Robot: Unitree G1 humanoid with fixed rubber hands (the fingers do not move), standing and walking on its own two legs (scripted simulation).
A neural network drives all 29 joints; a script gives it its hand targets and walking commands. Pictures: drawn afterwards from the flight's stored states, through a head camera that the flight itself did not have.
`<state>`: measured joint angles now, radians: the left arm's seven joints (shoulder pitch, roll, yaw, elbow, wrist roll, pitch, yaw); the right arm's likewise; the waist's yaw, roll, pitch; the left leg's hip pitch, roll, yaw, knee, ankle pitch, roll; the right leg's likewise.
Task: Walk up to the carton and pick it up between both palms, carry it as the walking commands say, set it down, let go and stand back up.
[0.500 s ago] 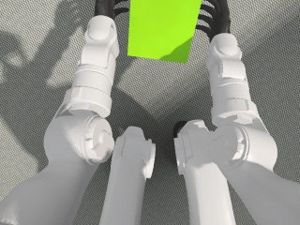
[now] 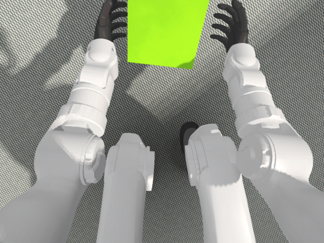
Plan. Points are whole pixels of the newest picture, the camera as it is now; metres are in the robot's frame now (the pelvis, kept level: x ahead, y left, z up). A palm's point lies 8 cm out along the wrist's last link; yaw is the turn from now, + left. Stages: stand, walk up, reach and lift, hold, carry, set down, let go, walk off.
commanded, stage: set down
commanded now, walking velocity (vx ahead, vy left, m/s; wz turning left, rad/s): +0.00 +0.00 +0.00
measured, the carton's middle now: (164, 8) +0.57 -0.04 -0.26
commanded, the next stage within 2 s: let go in 1.54 s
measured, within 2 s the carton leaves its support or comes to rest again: rests again in 0.48 s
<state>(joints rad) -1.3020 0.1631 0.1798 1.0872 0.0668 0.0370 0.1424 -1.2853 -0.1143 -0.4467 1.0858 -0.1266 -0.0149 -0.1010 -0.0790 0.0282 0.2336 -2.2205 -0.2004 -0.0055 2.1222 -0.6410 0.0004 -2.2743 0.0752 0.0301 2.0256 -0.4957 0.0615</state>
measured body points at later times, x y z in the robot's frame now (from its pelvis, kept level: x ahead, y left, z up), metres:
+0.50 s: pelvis -0.03 -0.02 +0.02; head +0.35 -0.03 +0.25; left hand +0.54 +0.09 -0.15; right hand +0.51 -0.19 -0.15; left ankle +0.08 +0.09 -0.37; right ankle +0.13 -0.13 -0.37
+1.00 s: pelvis -0.03 -0.02 +0.14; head +0.33 -0.03 +0.40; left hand +0.54 +0.11 +0.00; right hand +0.50 -0.20 -0.01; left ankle +0.08 +0.09 -0.37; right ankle +0.13 -0.13 -0.37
